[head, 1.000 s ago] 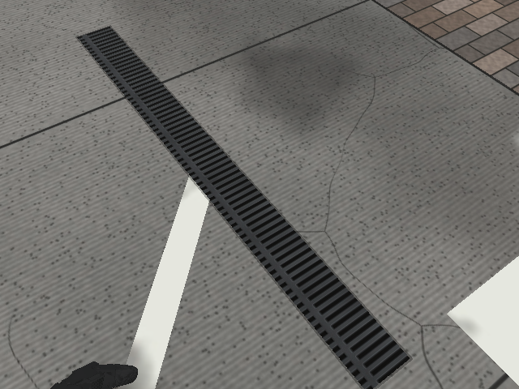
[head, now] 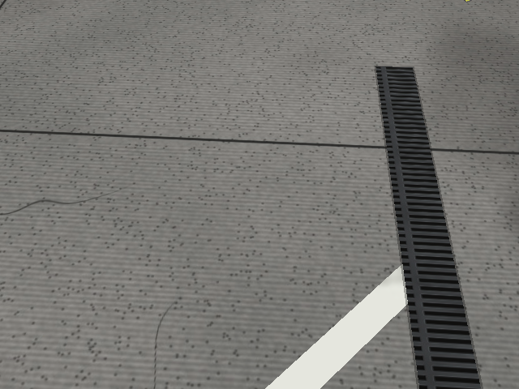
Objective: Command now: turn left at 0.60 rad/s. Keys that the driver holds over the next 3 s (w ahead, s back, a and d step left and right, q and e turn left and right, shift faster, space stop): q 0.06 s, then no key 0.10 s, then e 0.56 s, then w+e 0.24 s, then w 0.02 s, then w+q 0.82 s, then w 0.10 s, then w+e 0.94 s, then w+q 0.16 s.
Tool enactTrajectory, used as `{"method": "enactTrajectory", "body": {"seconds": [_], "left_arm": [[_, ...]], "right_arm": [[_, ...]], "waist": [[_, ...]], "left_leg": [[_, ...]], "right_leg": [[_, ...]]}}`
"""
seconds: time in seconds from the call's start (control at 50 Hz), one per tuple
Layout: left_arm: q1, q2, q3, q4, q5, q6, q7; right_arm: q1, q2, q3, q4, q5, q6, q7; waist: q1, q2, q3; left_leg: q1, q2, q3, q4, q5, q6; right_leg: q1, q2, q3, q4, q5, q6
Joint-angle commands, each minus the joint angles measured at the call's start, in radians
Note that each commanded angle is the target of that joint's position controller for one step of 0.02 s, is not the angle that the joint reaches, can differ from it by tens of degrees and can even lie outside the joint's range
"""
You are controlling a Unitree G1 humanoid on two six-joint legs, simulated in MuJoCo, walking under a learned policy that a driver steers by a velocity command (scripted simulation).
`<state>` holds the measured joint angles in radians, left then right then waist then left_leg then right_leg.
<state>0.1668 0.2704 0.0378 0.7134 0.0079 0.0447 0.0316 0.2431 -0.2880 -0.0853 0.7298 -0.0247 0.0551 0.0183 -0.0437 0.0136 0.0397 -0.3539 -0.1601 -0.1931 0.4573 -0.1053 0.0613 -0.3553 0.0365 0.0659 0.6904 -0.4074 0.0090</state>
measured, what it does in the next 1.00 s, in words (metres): steps on the spot, turning right: right foot, then left foot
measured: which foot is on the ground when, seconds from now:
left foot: down 0.00-0.04, up 0.06-0.38, down 0.40-0.74, up 0.76-1.00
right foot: up 0.00-0.02, down 0.04-0.40, up 0.42-0.72, down 0.74-1.00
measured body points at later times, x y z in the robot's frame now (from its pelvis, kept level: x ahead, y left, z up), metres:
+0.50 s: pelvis -0.01 -0.01 +0.01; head +0.02 +0.00 +0.45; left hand +0.06 +0.26 -0.13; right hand +0.13 -0.27 -0.11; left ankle -0.04 +0.09 -0.74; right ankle -0.02 -0.12 -0.70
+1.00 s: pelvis +0.01 -0.06 +0.01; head +0.02 -0.09 +0.46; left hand +0.14 +0.20 -0.10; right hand +0.06 -0.36 -0.11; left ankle +0.09 +0.08 -0.68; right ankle -0.03 -0.12 -0.74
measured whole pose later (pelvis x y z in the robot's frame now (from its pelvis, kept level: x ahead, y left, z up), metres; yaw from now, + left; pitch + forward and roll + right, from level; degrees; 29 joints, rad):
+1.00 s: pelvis +0.01 -0.06 +0.01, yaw -17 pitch +1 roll +1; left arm 0.35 0.28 0.06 0.79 0.01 0.00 -0.02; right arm 0.18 -0.32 -0.05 0.81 -0.04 0.01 0.03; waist 0.02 0.03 0.02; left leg -0.50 0.03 -0.03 0.88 -0.24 -0.04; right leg -0.12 0.10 0.11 0.32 -0.20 -0.10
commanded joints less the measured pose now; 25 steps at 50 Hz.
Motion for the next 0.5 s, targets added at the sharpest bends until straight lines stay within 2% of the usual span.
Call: {"method": "enactTrajectory", "body": {"seconds": [0.02, 0.04, 0.06, 0.08, 0.1, 0.12, 0.14, 0.16, 0.2, 0.24, 0.26, 0.28, 0.3, 0.32, 0.36, 0.38, 0.4, 0.42, 0.44, 0.46, 0.48, 0.5], "left_arm": [[0.132, 0.085, 0.023, -0.035, -0.004, -0.029, 0.019], [0.135, 0.15, 0.037, -0.037, 0.009, -0.035, 0.029], [0.08, 0.256, 0.058, -0.069, 0.023, -0.032, 0.029], [0.035, 0.243, 0.059, -0.074, 0.031, -0.028, 0.02], [0.009, 0.166, 0.037, -0.082, 0.025, -0.031, 0.014], [-0.033, 0.124, 0.025, -0.082, 0.018, -0.034, 0.008], [-0.054, 0.115, 0.023, -0.087, 0.016, -0.037, 0.005], [-0.05, 0.111, 0.021, -0.088, 0.015, -0.039, 0.006], [0.017, 0.1, 0.018, -0.062, 0.012, -0.044, 0.001], [0.048, 0.083, 0.009, -0.033, 0.01, -0.053, -0.002], [0.045, 0.088, 0.008, -0.022, 0.009, -0.053, -0.006], [0.058, 0.109, 0.014, -0.012, 0.01, -0.049, -0.012], [0.089, 0.143, 0.027, 0.004, 0.012, -0.042, -0.019], [0.112, 0.171, 0.038, 0.018, 0.011, -0.034, -0.024], [0.099, 0.19, 0.05, 0.027, -0.005, -0.028, -0.03], [0.096, 0.18, 0.051, 0.023, -0.011, -0.031, -0.029], [0.091, 0.139, 0.041, 0.006, -0.016, -0.038, -0.032], [0.083, 0.069, 0.024, -0.021, -0.027, -0.043, -0.035], [0.066, 0.102, 0.03, -0.005, -0.011, -0.031, -0.026], [0.05, 0.126, 0.046, 0.001, -0.003, -0.017, -0.025], [0.062, 0.134, 0.056, 0.012, -0.001, -0.006, -0.029], [0.074, 0.125, 0.059, 0.017, 0.0, 0.004, -0.035]], "right_arm": [[-0.052, -0.146, -0.038, -0.064, 0.016, -0.008, -0.005], [-0.035, -0.104, -0.027, -0.07, 0.026, -0.012, -0.011], [-0.022, -0.059, -0.019, -0.093, 0.04, -0.018, -0.016], [-0.031, -0.141, -0.039, -0.077, -0.009, -0.021, -0.022], [-0.018, -0.152, -0.046, -0.06, -0.014, -0.021, -0.017], [0.018, -0.136, -0.043, -0.038, -0.01, -0.015, -0.01], [0.046, -0.125, -0.04, -0.024, -0.007, -0.007, -0.003], [0.063, -0.115, -0.035, -0.014, -0.003, -0.002, 0.004], [0.019, -0.086, -0.019, -0.019, 0.005, 0.001, 0.002], [-0.021, -0.044, 0.005, -0.019, 0.011, 0.006, -0.006], [-0.029, -0.029, 0.018, -0.013, 0.009, 0.01, -0.01], [-0.05, -0.025, 0.025, -0.011, 0.011, 0.011, -0.017], [-0.065, -0.039, 0.024, -0.011, 0.017, 0.01, -0.026], [-0.059, -0.053, 0.022, -0.006, 0.023, 0.007, -0.035], [0.001, -0.065, 0.022, 0.021, 0.026, -0.01, -0.05], [0.016, -0.092, 0.018, 0.028, 0.018, -0.025, -0.059], [0.03, -0.138, 0.012, 0.027, 0.0, -0.039, -0.068], [-0.029, -0.214, -0.006, 0.026, 0.007, -0.034, -0.069], [-0.032, -0.164, 0.0, 0.02, 0.014, -0.032, -0.064], [-0.032, -0.126, 0.011, 0.014, 0.008, -0.037, -0.06], [-0.053, -0.106, 0.019, 0.01, 0.003, -0.035, -0.061], [-0.075, -0.092, 0.026, 0.012, 0.002, -0.034, -0.065]], "waist": [[0.082, 0.109, -0.094], [0.069, 0.001, -0.085], [0.049, -0.228, -0.073], [0.05, -0.182, -0.023], [0.021, -0.113, -0.019], [-0.009, -0.091, -0.011], [-0.021, -0.126, -0.027], [-0.013, -0.157, -0.035], [0.028, -0.147, -0.047], [0.047, -0.152, -0.061], [0.046, -0.177, -0.067], [0.063, -0.208, -0.065], [0.08, -0.232, -0.058], [0.081, -0.239, -0.052], [0.038, -0.2, -0.069], [0.035, -0.165, -0.099], [0.038, -0.072, -0.145], [0.073, 0.15, -0.104], [0.023, 0.184, -0.107], [0.01, 0.159, -0.064], [0.026, 0.115, -0.037], [0.046, 0.112, -0.012]], "left_leg": [[0.017, 0.213, -0.331, -0.112, -0.109, 0.068], [-0.071, 0.137, -0.262, -0.021, -0.275, 0.004], [-0.232, -0.035, -0.021, 0.217, -0.403, -0.051], [-0.223, -0.004, 0.054, 0.431, -0.431, -0.064], [-0.158, 0.023, 0.033, 0.539, -0.39, -0.065], [-0.133, 0.022, 0.036, 0.609, -0.337, -0.068], [-0.134, 0.021, 0.044, 0.664, -0.303, -0.074], [-0.151, 0.016, 0.058, 0.694, -0.305, -0.084], [-0.149, 0.016, 0.053, 0.625, -0.316, -0.1], [-0.095, 0.046, 0.053, 0.429, -0.322, -0.109], [-0.039, 0.077, 0.104, 0.313, -0.333, -0.112], [0.012, 0.087, 0.158, 0.218, -0.362, -0.11], [0.039, 0.071, 0.188, 0.158, -0.371, -0.106], [0.053, 0.063, 0.197, 0.094, -0.336, -0.097], [0.162, 0.082, 0.189, -0.112, -0.126, -0.073], [0.27, 0.133, 0.14, -0.169, -0.034, -0.055], [0.404, 0.256, 0.053, -0.152, 0.035, -0.024], [0.396, 0.385, -0.05, -0.107, 0.302, 0.061], [0.35, 0.48, -0.082, -0.108, 0.375, 0.148], [0.317, 0.505, -0.085, -0.127, 0.428, 0.196], [0.286, 0.486, -0.04, -0.131, 0.452, 0.201], [0.262, 0.452, 0.019, -0.129, 0.455, 0.175]], "right_leg": [[0.194, 0.028, -0.019, -0.293, 0.093, -0.036], [0.268, -0.11, 0.107, -0.427, 0.045, -0.066], [0.296, -0.376, 0.406, -0.522, -0.042, -0.166], [0.144, -0.437, 0.425, -0.505, 0.093, -0.242], [0.091, -0.385, 0.349, -0.47, 0.22, -0.244], [0.074, -0.313, 0.24, -0.443, 0.315, -0.216], [0.109, -0.263, 0.169, -0.42, 0.384, -0.195], [0.146, -0.242, 0.127, -0.399, 0.484, -0.195], [0.215, -0.229, 0.105, -0.366, 0.609, -0.205], [0.272, -0.223, 0.104, -0.345, 0.646, -0.201], [0.281, -0.21, 0.103, -0.339, 0.645, -0.194], [0.281, -0.199, 0.116, -0.33, 0.658, -0.193], [0.285, -0.195, 0.142, -0.31, 0.709, -0.197], [0.296, -0.199, 0.17, -0.286, 0.78, -0.198], [0.273, -0.198, 0.197, -0.235, 0.849, -0.162], [0.206, -0.189, 0.207, -0.222, 0.76, -0.126], [0.091, -0.153, 0.178, -0.174, 0.573, -0.089], [-0.039, -0.019, 0.038, -0.105, 0.254, -0.055], [-0.045, 0.016, -0.039, 0.031, -0.073, -0.045], [-0.092, 0.015, -0.046, 0.21, -0.178, -0.041], [-0.115, 0.005, -0.039, 0.312, -0.178, -0.032], [-0.118, -0.009, -0.032, 0.331, -0.145, -0.024]]}}
Next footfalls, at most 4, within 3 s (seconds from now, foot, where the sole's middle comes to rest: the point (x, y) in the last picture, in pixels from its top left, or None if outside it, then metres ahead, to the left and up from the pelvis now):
0.04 right None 0.05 -0.11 -0.77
0.40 left None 0.00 0.10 -0.77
0.74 right None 0.01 -0.13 -0.77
1.28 left None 0.28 0.00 -0.77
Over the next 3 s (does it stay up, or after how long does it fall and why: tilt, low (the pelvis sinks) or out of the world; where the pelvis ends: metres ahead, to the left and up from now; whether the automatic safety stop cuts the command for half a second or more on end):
stays up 1.05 -0.15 0.01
